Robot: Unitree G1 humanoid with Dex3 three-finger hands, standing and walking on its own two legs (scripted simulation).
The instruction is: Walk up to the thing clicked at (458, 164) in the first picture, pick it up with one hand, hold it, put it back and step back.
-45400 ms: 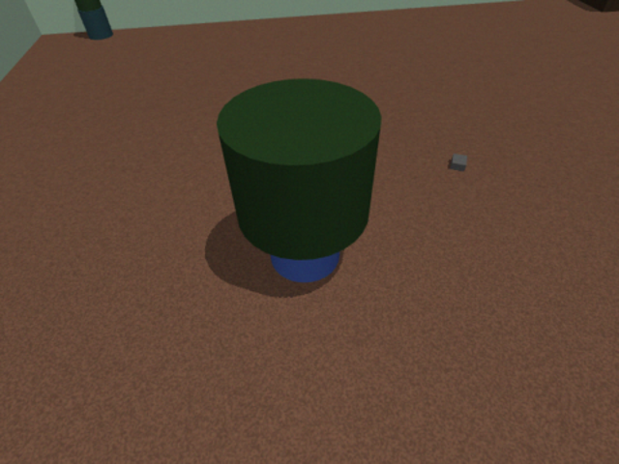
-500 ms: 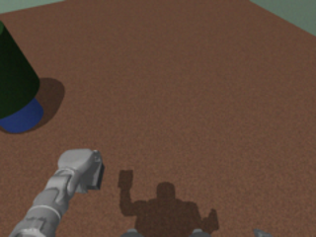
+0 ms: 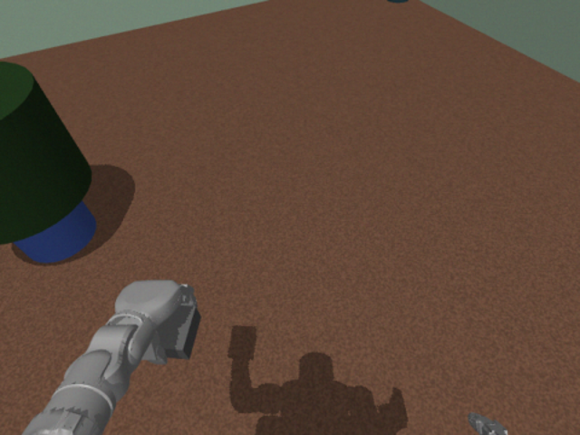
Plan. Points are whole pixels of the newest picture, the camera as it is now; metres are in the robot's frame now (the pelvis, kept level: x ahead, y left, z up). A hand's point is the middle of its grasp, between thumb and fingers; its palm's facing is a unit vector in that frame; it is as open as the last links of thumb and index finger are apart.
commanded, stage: hold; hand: left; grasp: from above
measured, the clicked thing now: (166, 330) +0.31 +0.23 -0.09
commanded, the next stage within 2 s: crouch in 1.54 s
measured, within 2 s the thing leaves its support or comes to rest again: neither
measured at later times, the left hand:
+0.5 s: hand (160, 333) +0.29 +0.21 -0.04, palm faces -0.47 -0.02 -0.88, open 9.8 cm
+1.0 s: hand (154, 335) +0.28 +0.21 -0.02, palm faces -0.47 -0.02 -0.88, open 9.8 cm
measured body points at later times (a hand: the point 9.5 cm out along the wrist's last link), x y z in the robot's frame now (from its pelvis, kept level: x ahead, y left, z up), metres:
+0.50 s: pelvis -0.01 -0.01 +0.01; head +0.01 -0.03 +0.46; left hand +0.31 +0.21 +0.01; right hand +0.13 -0.27 -0.11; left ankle +0.02 +0.12 -0.72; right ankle +0.01 -0.14 -0.72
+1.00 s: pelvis -0.01 +0.00 +0.02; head +0.00 -0.03 +0.47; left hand +0.30 +0.21 +0.03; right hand +0.13 -0.26 -0.10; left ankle +0.02 +0.12 -0.72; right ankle +0.01 -0.14 -0.72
